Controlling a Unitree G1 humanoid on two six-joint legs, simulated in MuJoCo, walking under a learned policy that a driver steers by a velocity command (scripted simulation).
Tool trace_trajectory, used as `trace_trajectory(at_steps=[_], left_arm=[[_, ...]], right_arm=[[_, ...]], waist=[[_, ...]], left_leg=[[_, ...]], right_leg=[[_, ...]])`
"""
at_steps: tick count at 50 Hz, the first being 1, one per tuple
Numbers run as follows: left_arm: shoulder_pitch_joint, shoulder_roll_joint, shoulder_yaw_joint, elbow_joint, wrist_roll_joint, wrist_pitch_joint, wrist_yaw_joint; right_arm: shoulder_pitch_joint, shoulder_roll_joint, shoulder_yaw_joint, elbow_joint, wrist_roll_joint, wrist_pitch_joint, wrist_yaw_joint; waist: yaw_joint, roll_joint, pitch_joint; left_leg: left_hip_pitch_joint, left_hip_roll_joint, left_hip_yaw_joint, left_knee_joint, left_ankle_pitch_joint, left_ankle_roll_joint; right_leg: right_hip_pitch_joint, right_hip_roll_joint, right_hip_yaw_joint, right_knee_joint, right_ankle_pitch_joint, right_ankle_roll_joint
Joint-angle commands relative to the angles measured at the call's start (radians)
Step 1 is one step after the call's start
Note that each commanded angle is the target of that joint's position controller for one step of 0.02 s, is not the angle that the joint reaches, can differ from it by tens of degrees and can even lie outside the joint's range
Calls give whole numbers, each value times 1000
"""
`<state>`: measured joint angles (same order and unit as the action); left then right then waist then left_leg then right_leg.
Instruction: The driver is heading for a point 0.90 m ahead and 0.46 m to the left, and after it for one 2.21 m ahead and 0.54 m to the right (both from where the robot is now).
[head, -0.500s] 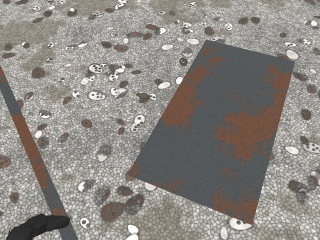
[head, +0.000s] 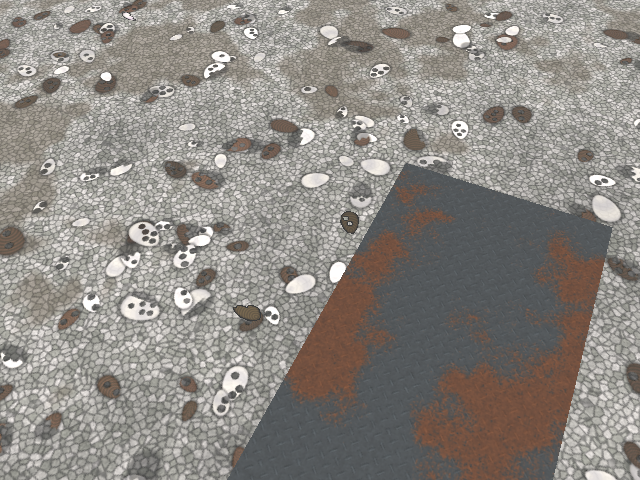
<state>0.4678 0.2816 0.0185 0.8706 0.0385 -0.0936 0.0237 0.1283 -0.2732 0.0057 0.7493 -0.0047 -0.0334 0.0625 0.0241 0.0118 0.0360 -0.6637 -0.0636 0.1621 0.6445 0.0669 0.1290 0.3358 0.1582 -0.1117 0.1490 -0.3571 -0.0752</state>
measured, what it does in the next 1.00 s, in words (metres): walks ahead, turning left: left foot, then right foot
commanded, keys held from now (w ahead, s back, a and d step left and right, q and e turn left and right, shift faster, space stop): w+q+shift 1.00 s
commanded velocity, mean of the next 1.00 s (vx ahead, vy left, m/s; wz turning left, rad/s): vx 0.99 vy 0.00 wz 0.90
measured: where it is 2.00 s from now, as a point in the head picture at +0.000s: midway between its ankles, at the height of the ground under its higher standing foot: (60, 123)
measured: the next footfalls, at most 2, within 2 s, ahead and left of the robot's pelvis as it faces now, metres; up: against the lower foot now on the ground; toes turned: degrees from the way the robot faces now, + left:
left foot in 0.02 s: +0.22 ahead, +0.02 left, +0.00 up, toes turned +4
right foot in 0.42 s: +0.65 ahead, -0.12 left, +0.00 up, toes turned +26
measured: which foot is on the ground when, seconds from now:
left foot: up 0.00-0.00, down 0.02-0.42, up 0.44-0.86, down 0.88-1.00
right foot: down 0.00-0.00, up 0.02-0.40, down 0.42-0.86, up 0.88-1.00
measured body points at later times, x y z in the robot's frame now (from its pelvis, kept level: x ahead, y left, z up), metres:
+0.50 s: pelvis +0.48 -0.03 +0.01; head +0.52 -0.02 +0.46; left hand +0.60 +0.28 -0.06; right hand +0.62 -0.31 -0.11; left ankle +0.25 +0.00 -0.61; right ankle +0.61 -0.14 -0.71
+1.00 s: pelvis +0.86 +0.20 +0.00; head +0.88 +0.21 +0.45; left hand +0.71 +0.43 -0.10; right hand +1.14 +0.12 -0.12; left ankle +0.87 +0.23 -0.71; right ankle +0.92 +0.01 -0.59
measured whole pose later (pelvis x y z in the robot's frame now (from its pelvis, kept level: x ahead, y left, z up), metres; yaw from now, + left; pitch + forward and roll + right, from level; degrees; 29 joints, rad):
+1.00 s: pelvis +0.86 +0.20 +0.00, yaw +56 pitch -1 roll +1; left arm 0.27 0.22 -0.01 0.72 0.05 -0.08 0.00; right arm 0.28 -0.33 -0.05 0.78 -0.02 0.00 0.01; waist 0.03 0.02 0.06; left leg -0.33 -0.22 0.05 0.63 -0.28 0.20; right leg -0.40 -0.09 0.06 1.41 -0.38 0.05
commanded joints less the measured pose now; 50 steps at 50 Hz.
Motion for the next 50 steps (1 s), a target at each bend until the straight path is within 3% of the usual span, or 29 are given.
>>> trace_trajectory(at_steps=[1, 2, 3, 4, 5, 6, 8, 11, 14, 18, 19, 20, 21, 22, 23, 24, 25, 26, 27, 30, 37, 39, 41, 43, 44, 45, 46, 48, 50], left_arm=[[-257, 255, 69, -123, 21, 15, 42], [-357, 153, 44, -147, 22, 7, 19], [-286, -14, -3, -226, 7, -13, 1], [-191, 24, -22, -280, -12, -33, -13], [-243, 108, -19, -259, 12, -48, -25], [-276, 120, -17, -254, 26, -47, -31], [-290, 98, -32, -270, 54, -3, -32], [-418, 77, -52, -330, 38, 25, -43], [-552, 26, -69, -376, -7, 23, -51], [-536, 81, -45, -372, -10, 9, -34], [-461, 121, -26, -348, -10, 3, -24], [-311, 163, -3, -311, -12, -4, -13], [-90, 220, 27, -263, -2, -12, 4], [133, 288, 54, -220, 26, -13, 22], [6, 374, 76, -231, 40, 1, 12], [-117, 241, 66, -258, 31, 10, 5], [-170, 155, 45, -255, 20, 13, 0], [-167, 121, 37, -228, 26, 14, -5], [-128, 104, 32, -189, 21, 10, -3], [-49, 38, 17, -100, -12, -15, -22], [-56, 117, 31, -48, -6, -42, -19], [-5, 162, 40, -40, -6, -32, -6], [0, 220, 53, -56, -6, -11, 16], [-94, 255, 66, -93, 2, 18, 11], [-86, 163, 51, -97, 16, 21, -14], [-58, 119, 36, -219, 1, 11, -14], [-167, 161, 32, -269, -3, -16, -14], [-197, 162, 24, -256, 0, -31, -15], [-155, 145, 19, -240, 33, 11, -15]], right_arm=[[608, -239, -93, 121, 1, 10, -23], [672, -231, -99, 175, 11, 15, -37], [513, -230, -96, 150, -4, 14, -43], [404, -238, -102, 91, -12, 13, -52], [347, -170, -98, 61, -12, 12, -58], [296, -136, -88, 65, -15, 10, -56], [287, -148, -83, 73, -13, -22, -63], [269, -186, -94, 65, -4, -55, -57], [303, -188, -108, 71, 17, -59, -46], [342, -223, -131, 73, 9, -48, -49], [334, -243, -136, 70, 3, -49, -52], [299, -274, -142, 63, -3, -51, -49], [239, -256, -139, 45, -5, -63, -47], [202, -88, -96, 2, -13, -75, -55], [336, -28, -65, -76, 47, -70, -51], [236, -123, -71, -32, 12, -42, -62], [153, -146, -81, -38, -8, -32, -50], [115, -138, -82, -40, -14, -23, -36], [77, -116, -79, -58, -28, -12, -18], [16, -46, -55, -114, -29, 24, 6], [-216, -53, -15, -231, -27, 31, 44], [-215, -71, -18, -211, -28, 27, 42], [-56, -106, -34, -153, -21, 25, 30], [335, -192, -84, -37, -27, 8, -5], [319, -247, -114, -5, -10, 13, -38], [247, -382, -144, -44, -29, 41, -47], [293, -364, -151, -73, -23, 48, -56], [222, -260, -130, -43, -14, 31, -67], [159, -204, -107, -48, -12, -2, -77]], waist=[[-397, -97, -183], [-391, 100, -118], [-166, 304, -106], [-105, 244, -241], [-97, -13, -130], [-39, -141, -19], [25, -157, 79], [8, -90, 136], [-84, -6, 91], [-115, 46, -9], [-78, 46, -74], [15, 34, -172], [135, 25, -278], [184, -176, -400], [35, -504, -505], [49, -251, -314], [55, -138, -189], [45, -61, -123], [36, -68, -85], [0, -114, -39], [-35, -51, 120], [-41, -68, 78], [-127, -106, -43], [-308, -114, -178], [-229, 61, -151], [-118, 233, -255], [-175, 62, -310], [-65, -95, -35], [29, -113, 30]], left_leg=[[681, -24, -85, -56, -86, 123], [840, 28, -172, -45, -122, 153], [979, 155, -561, 16, 44, 284], [1035, 310, -965, -281, -415, 396], [862, 309, -999, -428, -655, 345], [654, 262, -905, -466, -634, 278], [405, 181, -769, -481, -503, 245], [151, 78, -592, -543, -316, 220], [181, 30, -524, -520, -122, 135], [474, 66, -559, -348, 177, 69], [525, 67, -558, -226, 315, 45], [515, 46, -537, -32, 366, 21], [372, 12, -511, 226, 252, 5], [185, -37, -420, 566, -449, 18], [-74, -75, -315, 793, -590, -10], [-170, 29, -281, 830, -454, -3], [-167, 66, -250, 765, -365, -12], [-136, 97, -244, 726, -335, -24], [-122, 123, -247, 699, -331, -29], [-167, 156, -222, 690, -313, -28], [-40, 117, -26, 252, -87, 10], [98, 25, 63, 166, -99, 45], [295, -54, 71, 167, -169, 78], [764, -52, -80, 38, -199, 154], [912, 44, -232, 13, -274, 176], [1133, 261, -744, -99, -226, 356], [1121, 303, -922, -287, -410, 378], [773, 263, -828, -421, -398, 296], [510, 180, -681, -423, -258, 272]], right_leg=[[-358, -275, -42, 935, 1615, 130], [-698, -89, -33, 1404, 489, 94], [-1126, -1, 129, 1691, -141, 124], [-1248, -51, 292, 1660, -119, 112], [-1223, -120, 307, 1519, -8, 74], [-1150, -155, 268, 1394, 42, 59], [-1057, -209, 247, 1236, 17, 95], [-892, -255, 153, 875, 144, 139], [-731, -227, 112, 557, 423, 139], [-666, -160, 121, 362, 404, 116], [-577, -133, 125, 347, 317, 104], [-407, -131, 127, 340, 246, 90], [-152, -220, 190, 399, 134, 66], [66, -498, 461, 385, -206, 59], [137, -699, 1084, 113, -428, -55], [-16, -618, 971, 84, -571, -63], [-141, -556, 731, 112, -374, -42], [-237, -510, 570, 115, -140, -26], [-292, -470, 446, 113, -3, -11], [-326, -433, 232, 101, 309, 32], [-425, -371, -126, -20, 760, 80], [-352, -357, -172, 72, 1185, 98], [-308, -394, -176, 342, 1571, 107], [-532, -430, -122, 869, 1329, 85], [-791, -255, -111, 1233, 217, 83], [-1150, -137, 0, 1562, -165, 129], [-1244, -172, 174, 1539, -77, 118], [-1190, -251, 183, 1314, -5, 110], [-1041, -292, 196, 1187, -62, 143]])
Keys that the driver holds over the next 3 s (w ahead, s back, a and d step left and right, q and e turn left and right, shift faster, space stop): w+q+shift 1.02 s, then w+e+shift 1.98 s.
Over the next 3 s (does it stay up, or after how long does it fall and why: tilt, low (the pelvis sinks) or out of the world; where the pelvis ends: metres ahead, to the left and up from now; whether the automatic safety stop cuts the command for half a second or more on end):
stays up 2.41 0.97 -0.01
